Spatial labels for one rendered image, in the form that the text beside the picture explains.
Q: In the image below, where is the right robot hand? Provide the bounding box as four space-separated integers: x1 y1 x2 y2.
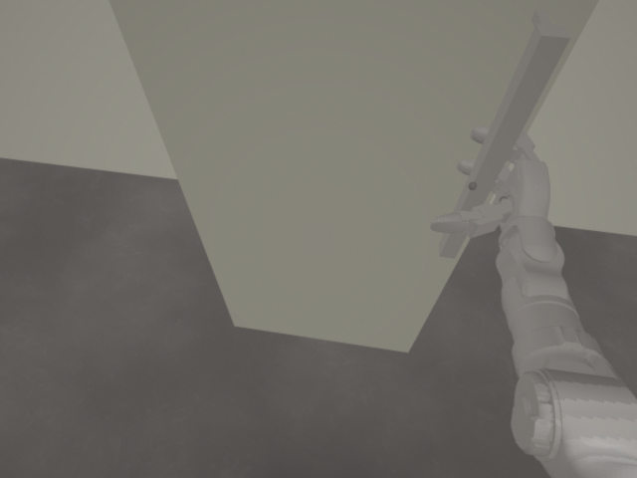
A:
430 125 550 238

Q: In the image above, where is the right robot forearm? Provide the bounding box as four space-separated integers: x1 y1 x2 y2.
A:
496 216 637 403

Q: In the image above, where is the robot right upper arm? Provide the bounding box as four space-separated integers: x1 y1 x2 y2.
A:
511 368 637 478

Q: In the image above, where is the fridge door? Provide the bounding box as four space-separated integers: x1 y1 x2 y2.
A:
108 0 599 353

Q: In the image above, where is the handle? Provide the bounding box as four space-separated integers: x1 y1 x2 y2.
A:
439 9 570 259

